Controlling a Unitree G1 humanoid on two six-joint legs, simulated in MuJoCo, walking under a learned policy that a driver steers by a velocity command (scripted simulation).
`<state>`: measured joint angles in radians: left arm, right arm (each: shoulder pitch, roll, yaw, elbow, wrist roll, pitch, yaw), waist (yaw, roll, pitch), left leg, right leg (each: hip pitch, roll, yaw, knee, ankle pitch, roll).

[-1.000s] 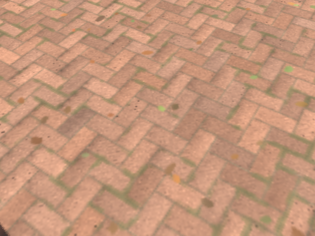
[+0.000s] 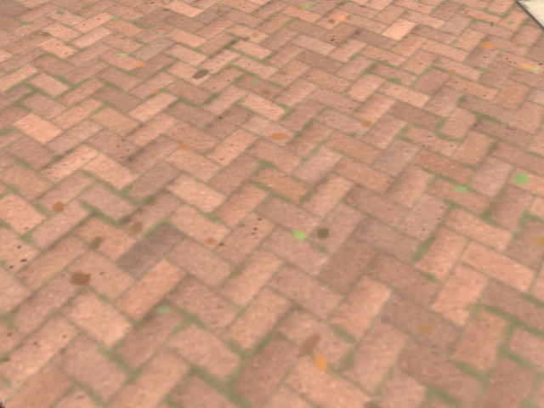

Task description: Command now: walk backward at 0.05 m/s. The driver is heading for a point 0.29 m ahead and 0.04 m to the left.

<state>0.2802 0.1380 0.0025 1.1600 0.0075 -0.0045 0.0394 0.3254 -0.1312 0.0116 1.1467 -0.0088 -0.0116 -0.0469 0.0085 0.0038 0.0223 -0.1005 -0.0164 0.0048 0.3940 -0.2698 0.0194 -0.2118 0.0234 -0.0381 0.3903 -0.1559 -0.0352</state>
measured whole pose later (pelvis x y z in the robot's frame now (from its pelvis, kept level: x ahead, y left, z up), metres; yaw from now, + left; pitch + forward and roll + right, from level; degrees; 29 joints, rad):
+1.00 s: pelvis -0.10 +0.05 +0.00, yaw +0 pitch +0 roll +1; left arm 0.51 0.16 0.04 1.13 0.02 -0.05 0.03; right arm 0.24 -0.22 -0.08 0.98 -0.04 0.00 0.03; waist 0.02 0.01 -0.03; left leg -0.53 0.00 0.04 0.91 -0.24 0.04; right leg 0.09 0.04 0.00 0.18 -0.28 -0.06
